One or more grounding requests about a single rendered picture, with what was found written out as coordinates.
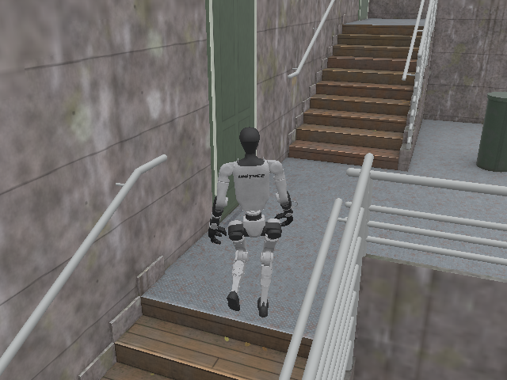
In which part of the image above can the left robot forearm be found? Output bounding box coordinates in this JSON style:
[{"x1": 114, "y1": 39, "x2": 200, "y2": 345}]
[{"x1": 209, "y1": 196, "x2": 224, "y2": 230}]

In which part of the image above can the robot left hand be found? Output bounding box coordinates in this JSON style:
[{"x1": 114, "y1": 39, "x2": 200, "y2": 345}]
[{"x1": 208, "y1": 226, "x2": 227, "y2": 244}]

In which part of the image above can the right robot foot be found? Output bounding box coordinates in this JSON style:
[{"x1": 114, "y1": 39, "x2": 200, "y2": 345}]
[{"x1": 257, "y1": 297, "x2": 269, "y2": 317}]

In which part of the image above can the robot right hand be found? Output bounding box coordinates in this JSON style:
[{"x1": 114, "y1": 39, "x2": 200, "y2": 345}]
[{"x1": 275, "y1": 213, "x2": 293, "y2": 226}]

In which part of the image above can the robot right upper arm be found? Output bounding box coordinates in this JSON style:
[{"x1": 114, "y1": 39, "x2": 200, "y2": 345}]
[{"x1": 267, "y1": 160, "x2": 289, "y2": 203}]

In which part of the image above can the right robot forearm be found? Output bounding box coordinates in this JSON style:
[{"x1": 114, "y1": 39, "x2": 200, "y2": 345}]
[{"x1": 280, "y1": 191, "x2": 293, "y2": 217}]

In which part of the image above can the left robot thigh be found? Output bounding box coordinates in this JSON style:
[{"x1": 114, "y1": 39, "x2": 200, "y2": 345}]
[{"x1": 228, "y1": 220, "x2": 249, "y2": 263}]

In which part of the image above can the robot left upper arm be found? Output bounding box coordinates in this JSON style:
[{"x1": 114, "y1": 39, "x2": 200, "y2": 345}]
[{"x1": 215, "y1": 162, "x2": 234, "y2": 207}]

